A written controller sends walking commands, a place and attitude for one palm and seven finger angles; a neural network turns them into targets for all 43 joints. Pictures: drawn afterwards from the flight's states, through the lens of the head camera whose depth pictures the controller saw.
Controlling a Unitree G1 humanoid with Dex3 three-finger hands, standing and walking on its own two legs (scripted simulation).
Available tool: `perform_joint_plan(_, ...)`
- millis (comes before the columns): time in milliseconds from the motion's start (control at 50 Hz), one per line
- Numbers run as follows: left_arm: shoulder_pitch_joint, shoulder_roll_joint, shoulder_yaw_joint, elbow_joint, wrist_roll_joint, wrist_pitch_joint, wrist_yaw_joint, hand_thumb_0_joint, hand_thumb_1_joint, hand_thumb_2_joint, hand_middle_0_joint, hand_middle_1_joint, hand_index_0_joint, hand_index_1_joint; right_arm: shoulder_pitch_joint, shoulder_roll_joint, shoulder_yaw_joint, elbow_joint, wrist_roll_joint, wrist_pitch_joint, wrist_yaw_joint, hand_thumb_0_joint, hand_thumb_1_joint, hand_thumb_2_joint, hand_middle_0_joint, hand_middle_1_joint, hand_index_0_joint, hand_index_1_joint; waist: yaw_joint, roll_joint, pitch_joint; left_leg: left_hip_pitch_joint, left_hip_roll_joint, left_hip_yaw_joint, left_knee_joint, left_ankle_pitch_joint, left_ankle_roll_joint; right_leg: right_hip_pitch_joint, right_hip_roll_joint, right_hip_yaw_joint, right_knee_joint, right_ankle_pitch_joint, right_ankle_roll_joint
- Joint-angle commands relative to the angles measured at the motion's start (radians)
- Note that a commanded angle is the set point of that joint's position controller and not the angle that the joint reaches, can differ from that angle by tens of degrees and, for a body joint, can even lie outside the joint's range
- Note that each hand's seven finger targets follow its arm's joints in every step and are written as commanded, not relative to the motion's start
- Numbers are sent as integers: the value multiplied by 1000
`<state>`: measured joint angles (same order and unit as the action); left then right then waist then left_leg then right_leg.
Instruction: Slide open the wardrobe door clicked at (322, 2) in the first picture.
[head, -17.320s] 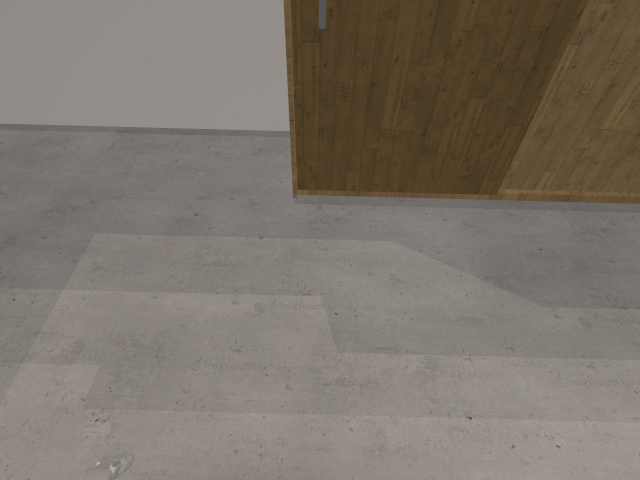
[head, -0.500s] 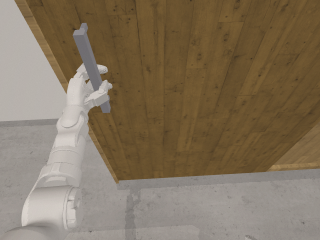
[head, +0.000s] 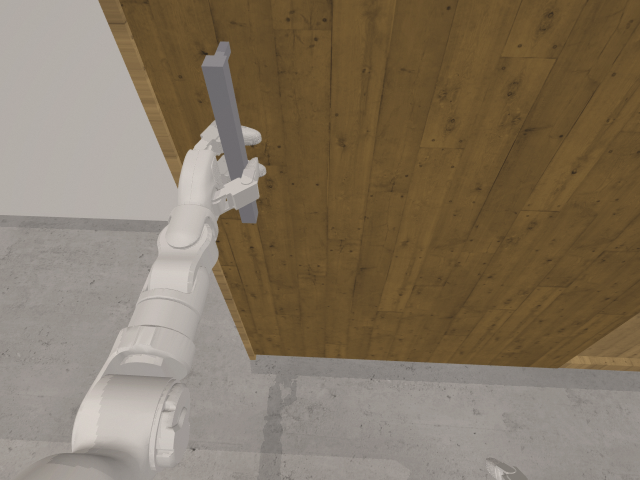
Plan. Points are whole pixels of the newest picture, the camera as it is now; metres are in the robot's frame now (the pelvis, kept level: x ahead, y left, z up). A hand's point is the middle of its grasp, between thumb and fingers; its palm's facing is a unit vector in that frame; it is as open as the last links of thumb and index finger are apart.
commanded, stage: tug the door sideways, standing still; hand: left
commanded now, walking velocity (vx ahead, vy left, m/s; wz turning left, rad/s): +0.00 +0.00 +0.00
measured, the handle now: (238, 144) +0.50 +0.13 +0.14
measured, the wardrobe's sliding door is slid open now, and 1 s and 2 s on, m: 0.00 0.07 0.22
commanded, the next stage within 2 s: step sideways, sliding the door along in 0.58 s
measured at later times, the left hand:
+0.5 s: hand (269, 186) +0.44 +0.08 +0.12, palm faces +0.01 -1.00 -0.05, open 5.9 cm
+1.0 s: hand (303, 187) +0.44 +0.04 +0.12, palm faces -0.05 -0.99 -0.16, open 6.0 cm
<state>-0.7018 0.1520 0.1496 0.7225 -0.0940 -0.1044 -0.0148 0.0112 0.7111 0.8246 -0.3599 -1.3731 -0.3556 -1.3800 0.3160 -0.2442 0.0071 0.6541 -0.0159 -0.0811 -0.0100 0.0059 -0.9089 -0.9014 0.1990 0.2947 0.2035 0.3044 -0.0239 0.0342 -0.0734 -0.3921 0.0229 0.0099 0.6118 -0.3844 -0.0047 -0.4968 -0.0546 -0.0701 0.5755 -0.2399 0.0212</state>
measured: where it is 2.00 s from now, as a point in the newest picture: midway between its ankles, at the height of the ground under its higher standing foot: outside the picture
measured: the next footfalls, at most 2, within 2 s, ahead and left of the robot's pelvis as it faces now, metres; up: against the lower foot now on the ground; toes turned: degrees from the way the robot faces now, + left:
left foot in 1.24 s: +0.06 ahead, +0.09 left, +0.00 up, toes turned +9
right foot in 1.42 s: +0.09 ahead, -0.27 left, +0.00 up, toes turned -3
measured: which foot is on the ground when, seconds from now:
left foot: down 0.00-1.00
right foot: down 0.00-1.00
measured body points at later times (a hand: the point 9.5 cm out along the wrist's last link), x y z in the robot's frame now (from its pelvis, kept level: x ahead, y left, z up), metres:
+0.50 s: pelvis -0.02 -0.01 -0.01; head +0.03 -0.02 +0.44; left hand +0.44 +0.14 +0.13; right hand +0.04 -0.25 -0.14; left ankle -0.06 +0.12 -0.73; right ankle +0.02 -0.14 -0.73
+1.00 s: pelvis +0.00 -0.04 -0.01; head +0.04 -0.06 +0.43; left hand +0.44 +0.09 +0.13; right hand +0.09 -0.28 -0.15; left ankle -0.05 +0.12 -0.73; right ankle +0.02 -0.13 -0.73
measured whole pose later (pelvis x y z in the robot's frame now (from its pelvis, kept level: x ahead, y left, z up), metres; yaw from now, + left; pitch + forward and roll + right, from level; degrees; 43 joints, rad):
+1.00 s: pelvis +0.00 -0.04 -0.01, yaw -1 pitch +1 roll +0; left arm -0.76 0.18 0.01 0.83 -0.08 -0.20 0.05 -0.04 0.65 0.80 -0.42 -1.35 -0.33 -1.40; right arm 0.29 -0.20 0.01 0.70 0.01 -0.04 -0.11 0.01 -0.91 -0.90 0.20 0.29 0.20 0.30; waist -0.02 0.05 0.07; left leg -0.25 0.08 0.01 0.70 -0.46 -0.05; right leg -0.37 0.01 -0.08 0.71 -0.31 -0.05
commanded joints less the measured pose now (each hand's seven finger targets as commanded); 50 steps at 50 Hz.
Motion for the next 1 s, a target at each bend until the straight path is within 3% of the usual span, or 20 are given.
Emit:
perform_joint_plan(0,-580,-35,-128,-160,5,-87,-24,0,900,900,-450,-1400,-450,-1400,99,-119,-47,-60,2,-45,0,0,-900,-900,200,300,200,300,-101,-3,-386,144,-7,-19,-14,593,-20,188,60,2,37,426,-44)
perform_joint_plan(40,-613,-57,-148,-141,3,-104,-24,0,900,900,-450,-1400,-450,-1400,98,-121,-46,-59,0,-55,4,0,-900,-900,200,300,200,300,-106,-37,-381,129,-9,-26,-17,539,-18,176,62,-2,39,389,-44)
perform_joint_plan(120,-662,-102,-196,-97,9,-137,-25,0,900,900,-450,-1400,-450,-1400,98,-122,-40,-49,1,-74,12,0,-900,-900,200,300,200,300,-111,18,-362,134,-11,-41,-18,484,-23,126,60,-5,44,314,-50)
perform_joint_plan(240,-713,-166,-248,-55,0,-165,-17,0,900,900,-450,-1400,-450,-1400,104,-125,-39,-36,-2,-106,22,0,-900,-900,200,300,200,300,-126,-4,-356,125,-11,-52,-14,405,-19,84,65,-8,47,256,-48)
perform_joint_plan(480,-760,-170,-248,-35,0,-197,11,0,900,900,-450,-1400,-450,-1400,122,-129,-41,-9,-8,-141,29,0,-900,-900,200,300,200,300,-130,-1,-374,100,-23,-44,-10,369,-11,100,62,-5,55,271,-48)
perform_joint_plan(560,-753,-176,-246,-17,1,-201,25,0,900,900,-450,-1400,-450,-1400,121,-130,-41,-11,-12,-144,29,0,-900,-900,200,300,200,300,-130,-46,-364,76,-28,-39,-16,338,-4,117,61,-5,52,274,-47)
perform_joint_plan(620,-764,-194,-257,-22,7,-204,37,0,900,900,-450,-1400,-450,-1400,112,-122,-39,-12,-12,-146,31,0,-900,-900,200,300,200,300,-126,-14,-374,85,-30,-33,-13,351,-5,115,59,-1,56,286,-48)
perform_joint_plan(640,-764,-202,-261,-20,6,-204,40,0,900,900,-450,-1400,-450,-1400,113,-122,-39,-13,-14,-146,32,0,-900,-900,200,300,200,300,-130,-43,-373,82,-31,-33,-11,354,-3,118,60,-4,56,295,-46)
perform_joint_plan(660,-818,-171,-245,-53,8,-209,50,0,900,900,-450,-1400,-450,-1400,116,-128,-40,-12,-13,-145,28,0,-900,-900,200,300,200,300,-134,-30,-391,96,-31,-34,-11,360,-2,125,58,1,53,301,-45)
perform_joint_plan(680,-847,350,34,-101,78,-227,88,0,900,900,-450,-1400,-450,-1400,93,-163,-79,-15,37,-85,-29,0,-900,-900,200,300,200,300,-36,-117,-414,76,26,-12,-42,276,40,329,-12,59,-13,242,-32)
perform_joint_plan(700,-828,237,-60,-81,77,-221,85,0,900,900,-450,-1400,-450,-1400,42,-127,-60,-35,44,-56,-46,0,-900,-900,200,300,200,300,-74,-130,-365,56,15,1,-78,203,43,366,-25,60,-50,244,-34)
perform_joint_plan(720,-793,170,-93,-81,64,-214,86,0,900,900,-450,-1400,-450,-1400,32,-111,-55,-45,46,-46,-57,0,-900,-900,200,300,200,300,-74,-151,-338,59,24,5,-89,176,44,380,-30,49,-57,226,-32)
perform_joint_plan(740,-753,104,-144,-103,59,-207,74,0,900,900,-450,-1400,-450,-1400,-5,-96,-48,-62,55,-40,-66,0,-900,-900,200,300,200,300,-61,-101,-332,88,48,7,-89,161,44,367,-34,48,-48,186,-39)
perform_joint_plan(780,-701,88,-164,-100,47,-191,67,0,900,900,-450,-1400,-450,-1400,-19,-106,-47,-66,60,-26,-93,0,-900,-900,200,300,200,300,-63,14,-298,208,112,-51,-85,193,70,245,-7,21,47,104,-43)
perform_joint_plan(820,-683,68,-180,-99,36,-177,57,0,900,900,-450,-1400,-450,-1400,-23,-116,-51,-66,51,-13,-107,0,-900,-900,200,300,200,300,-66,128,-249,303,215,-177,-114,231,125,88,41,-1,175,18,-31)
perform_joint_plan(880,-692,60,-191,-128,24,-171,42,0,900,900,-450,-1400,-450,-1400,-38,-102,-48,-56,34,4,-116,0,-900,-900,200,300,200,300,-65,170,-153,419,330,-305,-136,479,187,-62,62,11,268,-215,-46)
perform_joint_plan(920,-661,84,-168,-141,28,-165,49,0,900,900,-450,-1400,-450,-1400,-48,-102,-44,-50,26,12,-113,0,-900,-900,200,300,200,300,-52,115,-115,396,330,-256,-75,658,161,18,56,22,178,-203,-71)
perform_joint_plan(940,-628,94,-157,-150,33,-161,53,0,900,900,-450,-1400,-450,-1400,-52,-108,-44,-51,31,14,-108,0,-900,-900,200,300,200,300,-33,100,-139,329,295,-169,14,721,125,167,54,26,85,-57,-86)
perform_joint_plan(960,-596,120,-142,-169,46,-153,55,0,900,900,-450,-1400,-450,-1400,-62,-115,-47,-59,40,15,-105,0,-900,-900,200,300,200,300,-16,12,-188,197,215,-48,145,673,73,381,17,57,-30,208,-108)
perform_joint_plan(980,-573,158,-122,-200,54,-141,60,0,900,900,-450,-1400,-450,-1400,-53,-104,-55,-60,46,16,-105,0,-900,-900,200,300,200,300,-12,-187,-270,67,99,70,338,505,12,562,-123,231,-89,485,-170)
